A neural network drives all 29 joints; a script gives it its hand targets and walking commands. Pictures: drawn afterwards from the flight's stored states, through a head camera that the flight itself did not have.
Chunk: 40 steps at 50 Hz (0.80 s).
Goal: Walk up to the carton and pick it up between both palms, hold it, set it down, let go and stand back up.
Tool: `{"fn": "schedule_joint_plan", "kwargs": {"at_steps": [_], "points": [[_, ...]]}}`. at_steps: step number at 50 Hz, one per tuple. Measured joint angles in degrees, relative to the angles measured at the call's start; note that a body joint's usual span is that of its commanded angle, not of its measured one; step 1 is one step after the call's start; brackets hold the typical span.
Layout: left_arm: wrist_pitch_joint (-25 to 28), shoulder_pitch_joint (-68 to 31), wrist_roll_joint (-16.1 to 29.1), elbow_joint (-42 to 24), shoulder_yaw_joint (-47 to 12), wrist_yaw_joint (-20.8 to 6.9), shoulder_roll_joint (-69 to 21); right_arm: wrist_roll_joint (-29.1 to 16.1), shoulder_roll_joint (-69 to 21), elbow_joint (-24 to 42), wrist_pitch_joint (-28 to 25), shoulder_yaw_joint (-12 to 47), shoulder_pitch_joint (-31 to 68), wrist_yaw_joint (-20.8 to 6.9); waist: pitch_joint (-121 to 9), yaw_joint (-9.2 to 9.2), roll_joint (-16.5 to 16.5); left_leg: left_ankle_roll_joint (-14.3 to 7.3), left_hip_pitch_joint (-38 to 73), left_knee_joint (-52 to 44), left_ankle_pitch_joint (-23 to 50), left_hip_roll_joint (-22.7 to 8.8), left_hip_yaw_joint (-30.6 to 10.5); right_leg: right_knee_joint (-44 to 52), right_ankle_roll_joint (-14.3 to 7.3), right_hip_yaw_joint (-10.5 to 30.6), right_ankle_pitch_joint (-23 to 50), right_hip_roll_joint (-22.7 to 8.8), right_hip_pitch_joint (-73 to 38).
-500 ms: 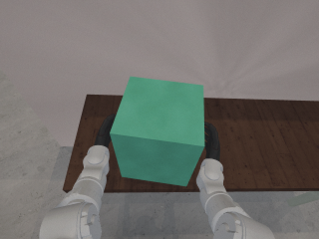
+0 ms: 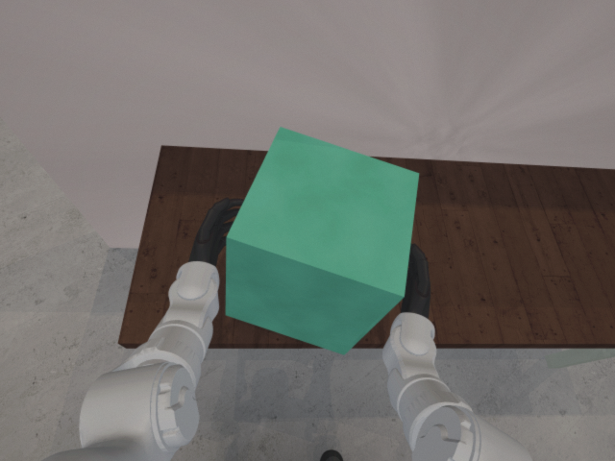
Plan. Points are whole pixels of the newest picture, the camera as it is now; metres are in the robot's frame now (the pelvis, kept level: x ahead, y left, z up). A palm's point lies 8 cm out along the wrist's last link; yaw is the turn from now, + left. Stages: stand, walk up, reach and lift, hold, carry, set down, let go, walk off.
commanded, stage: set down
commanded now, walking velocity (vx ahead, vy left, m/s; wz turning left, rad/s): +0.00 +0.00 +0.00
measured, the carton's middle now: (314, 249) +0.42 -0.02 -0.07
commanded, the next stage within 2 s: none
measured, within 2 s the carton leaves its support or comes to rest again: rests again in 0.64 s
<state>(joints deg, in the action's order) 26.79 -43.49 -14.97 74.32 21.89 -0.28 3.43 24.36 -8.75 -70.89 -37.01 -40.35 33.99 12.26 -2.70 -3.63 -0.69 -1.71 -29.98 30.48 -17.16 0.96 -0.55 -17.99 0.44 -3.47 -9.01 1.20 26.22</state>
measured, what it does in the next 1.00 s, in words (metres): stands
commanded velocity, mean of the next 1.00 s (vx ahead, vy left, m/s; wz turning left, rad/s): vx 0.00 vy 0.00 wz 0.00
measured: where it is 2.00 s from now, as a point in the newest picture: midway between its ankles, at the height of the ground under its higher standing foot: outside the picture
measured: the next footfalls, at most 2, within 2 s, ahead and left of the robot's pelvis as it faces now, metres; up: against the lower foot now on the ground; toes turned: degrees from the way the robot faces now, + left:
none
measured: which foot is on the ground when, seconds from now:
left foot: down 0.00-1.00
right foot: down 0.00-1.00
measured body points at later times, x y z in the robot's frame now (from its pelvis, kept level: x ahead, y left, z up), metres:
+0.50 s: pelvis -0.02 +0.00 -0.01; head +0.13 +0.04 +0.41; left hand +0.40 +0.14 -0.06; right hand +0.33 -0.16 -0.06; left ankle -0.05 +0.07 -0.74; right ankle -0.03 -0.14 -0.74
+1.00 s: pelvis -0.04 +0.00 -0.02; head +0.12 +0.03 +0.40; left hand +0.40 +0.14 -0.07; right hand +0.33 -0.16 -0.07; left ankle -0.05 +0.06 -0.74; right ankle -0.03 -0.14 -0.74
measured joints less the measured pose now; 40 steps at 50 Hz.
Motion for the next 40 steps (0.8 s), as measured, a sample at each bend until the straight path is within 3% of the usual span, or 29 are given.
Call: {"fn": "schedule_joint_plan", "kwargs": {"at_steps": [19, 40], "points": [[4.1, -1.2, 0.0, 2.0, 0.0, 0.6, 1.3, 1.3, 0.0, -3.3, -4.8, -3.8, 2.4, -1.5, -2.3, -0.13, 0.0, 0.9, -8.1, 2.8, 0.7, -0.2, 0.0, -2.3, 0.0, -0.2, 0.3, 0.0, 7.8], [4.7, -5.2, 0.0, 4.8, 0.0, 0.6, 3.4, 4.2, 0.0, -3.4, -4.7, -7.9, 6.4, -2.7, -2.2, -0.37, 0.0, -0.2, -13.4, 5.7, 0.1, -0.3, 0.1, -7.1, 0.0, -0.3, 0.1, 0.0, 14.1]]}}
